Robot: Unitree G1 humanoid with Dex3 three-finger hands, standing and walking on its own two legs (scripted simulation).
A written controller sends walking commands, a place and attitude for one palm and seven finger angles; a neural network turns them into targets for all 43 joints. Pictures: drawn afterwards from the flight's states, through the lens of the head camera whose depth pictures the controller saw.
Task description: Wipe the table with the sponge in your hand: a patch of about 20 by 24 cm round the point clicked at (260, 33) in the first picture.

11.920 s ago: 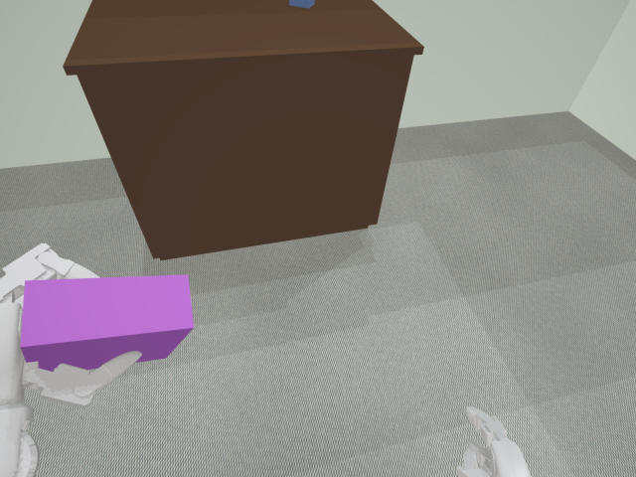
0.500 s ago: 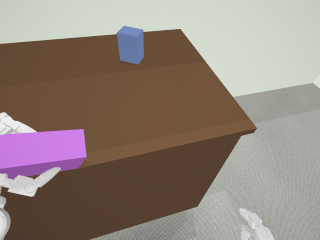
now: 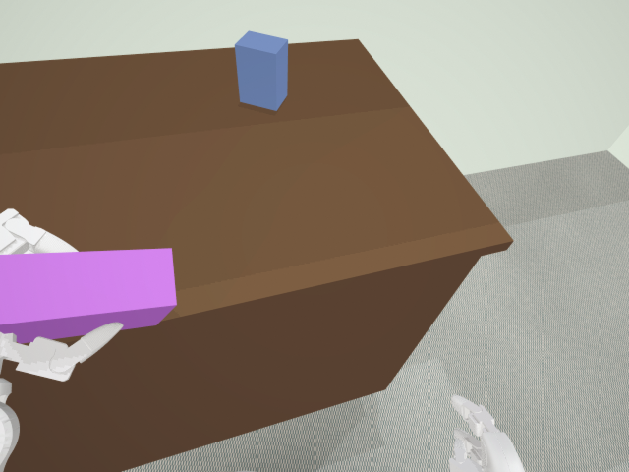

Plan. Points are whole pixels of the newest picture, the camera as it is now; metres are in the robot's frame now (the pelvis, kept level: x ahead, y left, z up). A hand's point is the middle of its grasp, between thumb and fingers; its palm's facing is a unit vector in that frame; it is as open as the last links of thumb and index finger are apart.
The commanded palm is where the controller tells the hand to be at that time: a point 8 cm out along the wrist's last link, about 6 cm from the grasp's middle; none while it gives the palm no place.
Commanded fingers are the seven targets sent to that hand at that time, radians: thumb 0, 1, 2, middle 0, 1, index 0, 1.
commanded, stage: look again from close up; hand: left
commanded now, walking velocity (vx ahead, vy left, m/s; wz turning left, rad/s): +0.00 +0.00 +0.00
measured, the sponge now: (117, 295) +0.24 +0.22 +0.14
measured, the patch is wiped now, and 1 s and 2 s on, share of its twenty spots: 0.00 0.00 0.00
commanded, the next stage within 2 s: shuffle to correct the standing spot in 0.28 s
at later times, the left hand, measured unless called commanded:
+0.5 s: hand (66, 295) +0.22 +0.25 +0.16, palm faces +0.39 -0.85 -0.35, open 9.6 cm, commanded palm +0.17 +0.27 +0.18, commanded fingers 0.00 0.10 1.30 -1.20 -1.60 -1.20 -1.60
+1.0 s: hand (159, 292) +0.24 +0.17 +0.17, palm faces +0.26 -0.84 -0.49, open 9.6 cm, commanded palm +0.17 +0.22 +0.18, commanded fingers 0.00 0.10 1.30 -1.20 -1.60 -1.20 -1.60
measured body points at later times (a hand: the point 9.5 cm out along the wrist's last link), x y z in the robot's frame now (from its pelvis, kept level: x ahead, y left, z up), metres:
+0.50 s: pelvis +0.01 +0.00 +0.00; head +0.04 +0.01 +0.45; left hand +0.20 +0.29 +0.18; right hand +0.19 -0.23 -0.08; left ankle +0.04 +0.09 -0.73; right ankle +0.06 -0.11 -0.73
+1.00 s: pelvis +0.01 -0.05 +0.00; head +0.07 -0.06 +0.44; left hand +0.22 +0.22 +0.19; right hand +0.16 -0.33 -0.09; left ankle +0.02 +0.07 -0.73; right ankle +0.02 -0.13 -0.73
